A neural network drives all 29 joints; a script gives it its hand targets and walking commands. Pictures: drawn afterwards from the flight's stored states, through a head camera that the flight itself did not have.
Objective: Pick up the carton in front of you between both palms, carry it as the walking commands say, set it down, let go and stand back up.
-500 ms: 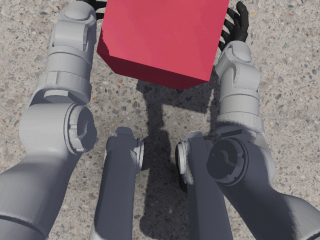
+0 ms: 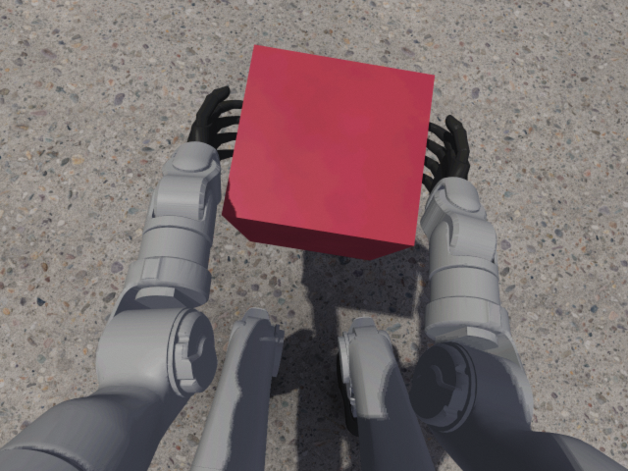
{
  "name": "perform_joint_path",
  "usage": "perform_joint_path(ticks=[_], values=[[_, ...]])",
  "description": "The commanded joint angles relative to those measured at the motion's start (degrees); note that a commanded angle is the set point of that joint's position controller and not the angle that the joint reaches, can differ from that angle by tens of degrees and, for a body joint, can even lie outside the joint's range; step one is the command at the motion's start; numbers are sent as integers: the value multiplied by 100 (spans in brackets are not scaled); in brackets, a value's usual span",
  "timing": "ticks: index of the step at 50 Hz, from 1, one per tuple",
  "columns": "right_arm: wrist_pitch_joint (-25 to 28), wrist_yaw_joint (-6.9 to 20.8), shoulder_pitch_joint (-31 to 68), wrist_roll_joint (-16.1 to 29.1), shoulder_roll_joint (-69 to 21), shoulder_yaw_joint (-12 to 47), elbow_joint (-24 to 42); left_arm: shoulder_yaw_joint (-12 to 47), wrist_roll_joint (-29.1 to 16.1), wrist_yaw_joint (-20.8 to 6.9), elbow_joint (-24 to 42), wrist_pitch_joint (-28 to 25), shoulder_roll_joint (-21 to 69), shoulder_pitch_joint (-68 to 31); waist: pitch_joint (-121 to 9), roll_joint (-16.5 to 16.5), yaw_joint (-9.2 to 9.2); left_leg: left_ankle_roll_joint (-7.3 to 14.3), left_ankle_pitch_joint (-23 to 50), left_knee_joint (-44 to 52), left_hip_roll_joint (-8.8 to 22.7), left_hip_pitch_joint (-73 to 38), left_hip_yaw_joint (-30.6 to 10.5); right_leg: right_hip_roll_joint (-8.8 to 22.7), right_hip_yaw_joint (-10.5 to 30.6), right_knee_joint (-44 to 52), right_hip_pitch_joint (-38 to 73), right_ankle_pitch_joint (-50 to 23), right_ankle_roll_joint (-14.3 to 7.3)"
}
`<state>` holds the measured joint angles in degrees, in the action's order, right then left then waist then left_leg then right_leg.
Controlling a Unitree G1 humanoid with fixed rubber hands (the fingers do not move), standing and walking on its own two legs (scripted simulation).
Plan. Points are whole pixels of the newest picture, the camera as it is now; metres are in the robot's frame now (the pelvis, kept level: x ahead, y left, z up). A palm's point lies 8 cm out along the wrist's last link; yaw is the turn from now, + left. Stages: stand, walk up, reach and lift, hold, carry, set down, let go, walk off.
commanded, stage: reach and lift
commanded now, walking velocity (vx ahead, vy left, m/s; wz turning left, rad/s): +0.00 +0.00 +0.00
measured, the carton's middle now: (324, 174) +0.48 +0.01 -0.12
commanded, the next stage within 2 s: hold in 1.92 s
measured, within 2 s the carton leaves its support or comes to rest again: neither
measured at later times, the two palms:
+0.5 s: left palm (172, 138) +0.41 +0.15 +0.10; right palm (541, 168) +0.41 -0.15 +0.11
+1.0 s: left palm (97, 111) +0.36 +0.14 +0.23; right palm out of the picture +0.37 -0.16 +0.23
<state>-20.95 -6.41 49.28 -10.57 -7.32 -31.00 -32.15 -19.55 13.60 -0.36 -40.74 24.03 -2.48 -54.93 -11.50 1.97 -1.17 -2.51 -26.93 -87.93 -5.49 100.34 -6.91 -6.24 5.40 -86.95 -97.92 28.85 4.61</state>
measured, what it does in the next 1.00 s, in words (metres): rises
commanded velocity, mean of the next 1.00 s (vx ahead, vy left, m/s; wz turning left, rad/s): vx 0.00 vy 0.00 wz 0.00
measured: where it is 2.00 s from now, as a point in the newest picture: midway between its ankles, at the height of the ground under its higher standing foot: (300, 400)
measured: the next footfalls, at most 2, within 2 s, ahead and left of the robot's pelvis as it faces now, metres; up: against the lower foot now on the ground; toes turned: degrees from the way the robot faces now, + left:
none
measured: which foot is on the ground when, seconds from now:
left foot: down 0.00-1.00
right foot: down 0.00-1.00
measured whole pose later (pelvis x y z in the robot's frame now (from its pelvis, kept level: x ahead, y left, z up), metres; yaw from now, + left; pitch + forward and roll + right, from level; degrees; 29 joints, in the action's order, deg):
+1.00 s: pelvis +0.08 -0.01 +0.21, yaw +1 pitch +0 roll +0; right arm -32.0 -1.6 16.4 -15.4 -9.0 -16.1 -24.2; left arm -14.0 15.7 0.7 -22.6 34.2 8.6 -14.6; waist -5.2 0.5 0.2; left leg -1.3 -12.0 -25.1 -2.0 12.8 -8.0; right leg -2.7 8.6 -26.0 -12.0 13.6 0.7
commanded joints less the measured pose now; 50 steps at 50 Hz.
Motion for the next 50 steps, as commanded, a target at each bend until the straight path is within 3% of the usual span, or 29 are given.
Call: perform_joint_path(ticks=[1, 15, 28, 36, 42, 45, 50], values=[[-37, 1707, 3731, 945, -5969, 3673, -602, 2731, -1035, -1330, 37, -318, 6469, -3093, -5095, -555, 104, 103, 1649, 1280, -351, -4153, 881, -483, -918, 1125, 2452, -1297, -150], [79, 1727, 2269, 702, -6237, 3901, -686, 2880, -890, -1332, 262, -469, 6704, -1897, -4073, -294, 131, 171, 1545, 2752, -276, -5528, 656, -365, -528, 2706, 4239, -1333, -239], [-49, 1842, 659, 602, -6244, 4266, -481, 3241, -847, -1351, 791, -388, 6721, -415, -2825, -300, 135, 212, 2237, 4405, -133, -7327, 380, -127, -207, 4374, 6283, -2152, -351], [-341, 1891, -375, 628, -6116, 4600, -70, 3614, -1004, -1330, 1316, -110, 6672, 512, -2065, -211, 123, 191, 2964, 5442, -58, -8522, 313, -4, -117, 5419, 7678, -2989, -321], [-756, 1969, -947, 837, -6107, 4891, 401, 3948, -1199, -1318, 1985, 349, 6588, 955, -1394, -164, 131, 169, 3107, 6159, -22, -9323, 283, 50, -71, 6111, 8538, -3268, -299], [-1003, 2009, -1117, 797, -5986, 4812, 502, 3888, -1160, -1311, 2118, 617, 6497, 1159, -826, -152, 132, 166, 2847, 6440, -20, -9449, 298, 74, -52, 6407, 8745, -3052, -317], [-1252, 2101, -915, 624, -5854, 4414, 386, 3403, -958, -1382, 1885, 874, 6431, 1102, 34, -110, 188, 228, 1937, 6656, -4, -9338, 362, 120, -93, 6666, 8642, -2074, -370]])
